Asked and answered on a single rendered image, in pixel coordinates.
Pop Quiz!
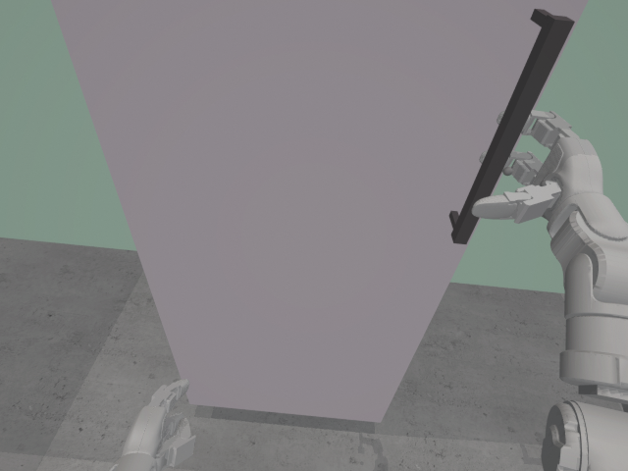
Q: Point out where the robot right upper arm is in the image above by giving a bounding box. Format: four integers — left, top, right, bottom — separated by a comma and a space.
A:
541, 400, 628, 471

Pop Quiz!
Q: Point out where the robot left hand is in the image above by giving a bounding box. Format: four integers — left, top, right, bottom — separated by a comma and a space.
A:
122, 379, 196, 471

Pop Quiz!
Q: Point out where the robot right hand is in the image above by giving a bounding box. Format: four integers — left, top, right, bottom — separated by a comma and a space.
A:
472, 110, 603, 224

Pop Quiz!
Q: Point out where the handle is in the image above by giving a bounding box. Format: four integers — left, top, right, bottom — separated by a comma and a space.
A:
449, 9, 575, 244

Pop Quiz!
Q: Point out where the fridge door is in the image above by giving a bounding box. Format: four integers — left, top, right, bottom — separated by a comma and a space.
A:
51, 0, 589, 423

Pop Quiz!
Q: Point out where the right robot forearm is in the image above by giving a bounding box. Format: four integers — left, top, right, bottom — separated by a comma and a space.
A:
547, 192, 628, 412

